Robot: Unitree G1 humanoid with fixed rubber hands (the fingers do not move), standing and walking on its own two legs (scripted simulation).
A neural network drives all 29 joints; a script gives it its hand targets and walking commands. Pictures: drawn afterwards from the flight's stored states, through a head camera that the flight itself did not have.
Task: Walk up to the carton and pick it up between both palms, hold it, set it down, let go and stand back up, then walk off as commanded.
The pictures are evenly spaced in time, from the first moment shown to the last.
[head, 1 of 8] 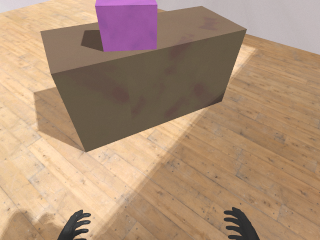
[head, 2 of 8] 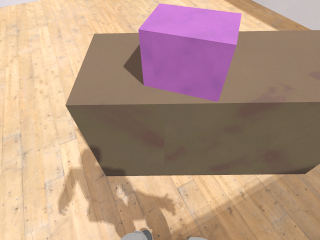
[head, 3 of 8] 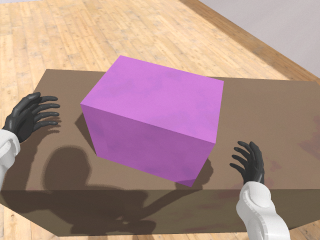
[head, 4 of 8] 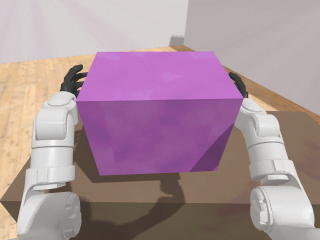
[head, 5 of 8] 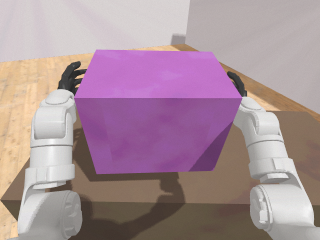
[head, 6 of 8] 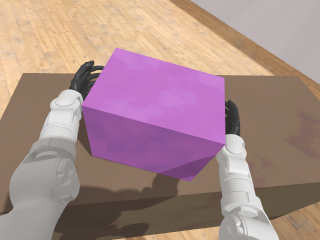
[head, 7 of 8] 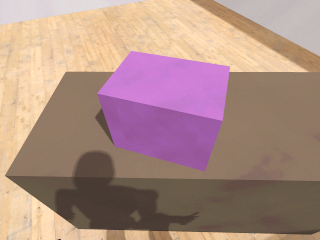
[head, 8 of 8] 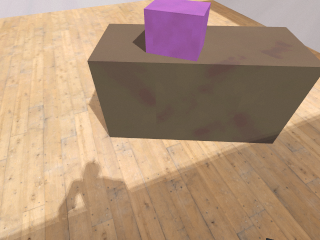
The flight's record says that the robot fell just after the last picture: no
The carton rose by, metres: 0.19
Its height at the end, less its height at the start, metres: +0.00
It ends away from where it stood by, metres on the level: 0.03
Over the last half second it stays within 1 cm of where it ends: yes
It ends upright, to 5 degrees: yes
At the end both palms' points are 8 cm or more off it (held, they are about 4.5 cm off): yes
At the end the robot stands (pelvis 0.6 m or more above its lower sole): yes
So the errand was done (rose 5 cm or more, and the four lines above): yes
